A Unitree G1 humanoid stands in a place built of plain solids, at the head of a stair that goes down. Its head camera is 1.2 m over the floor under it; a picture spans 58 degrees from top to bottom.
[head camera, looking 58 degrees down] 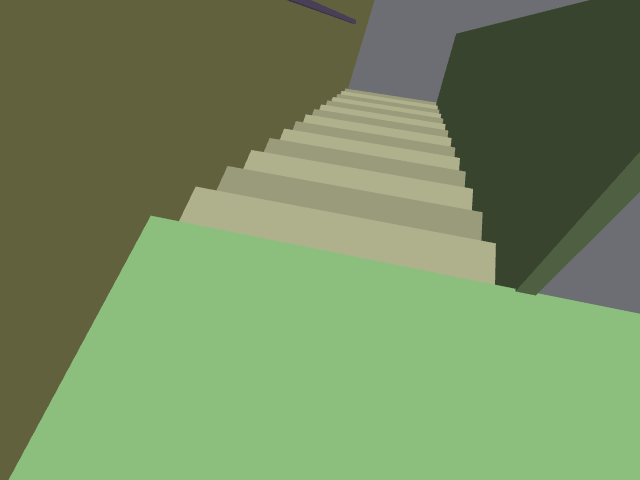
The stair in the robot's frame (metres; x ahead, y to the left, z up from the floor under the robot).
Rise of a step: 0.19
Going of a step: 0.29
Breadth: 1.20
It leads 13 degrees to the right of straight ahead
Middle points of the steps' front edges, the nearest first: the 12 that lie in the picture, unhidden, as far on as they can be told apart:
0.71 -0.01 0.00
0.99 -0.08 -0.19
1.27 -0.14 -0.37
1.55 -0.21 -0.56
1.83 -0.27 -0.74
2.10 -0.34 -0.93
2.38 -0.40 -1.12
2.66 -0.47 -1.30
2.94 -0.53 -1.49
3.22 -0.60 -1.67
3.50 -0.66 -1.86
3.78 -0.73 -2.05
